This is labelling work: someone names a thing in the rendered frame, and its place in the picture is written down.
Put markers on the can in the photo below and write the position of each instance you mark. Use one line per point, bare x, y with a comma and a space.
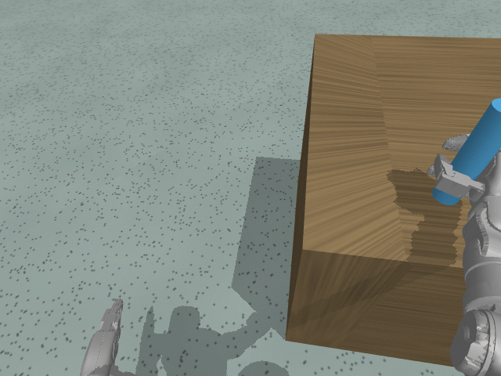
479, 149

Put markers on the left robot hand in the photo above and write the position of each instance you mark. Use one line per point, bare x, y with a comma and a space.
102, 349

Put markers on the right robot arm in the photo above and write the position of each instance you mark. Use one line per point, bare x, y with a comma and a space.
476, 347

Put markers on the right robot hand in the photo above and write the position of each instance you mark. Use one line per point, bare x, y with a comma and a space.
488, 183

